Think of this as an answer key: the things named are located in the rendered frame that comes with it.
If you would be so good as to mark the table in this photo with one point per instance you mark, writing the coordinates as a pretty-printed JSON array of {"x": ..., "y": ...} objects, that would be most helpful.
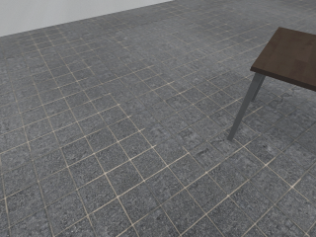
[{"x": 289, "y": 56}]

